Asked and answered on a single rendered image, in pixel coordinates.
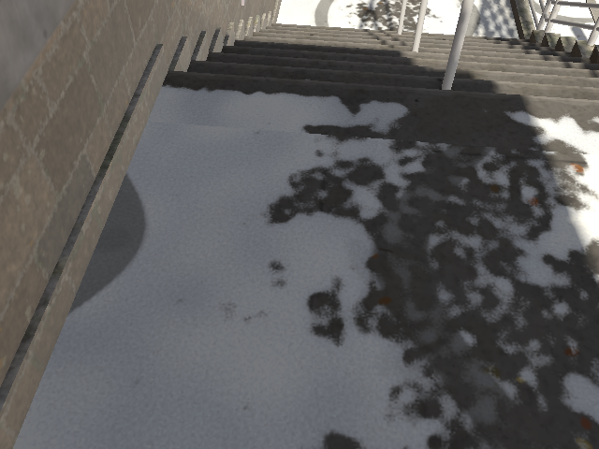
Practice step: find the stairs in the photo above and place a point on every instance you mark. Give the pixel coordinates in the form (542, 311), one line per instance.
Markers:
(378, 57)

